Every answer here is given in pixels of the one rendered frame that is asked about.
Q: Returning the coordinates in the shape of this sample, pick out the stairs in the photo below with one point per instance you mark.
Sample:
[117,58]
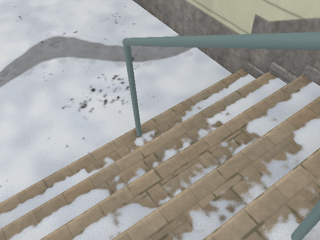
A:
[240,160]

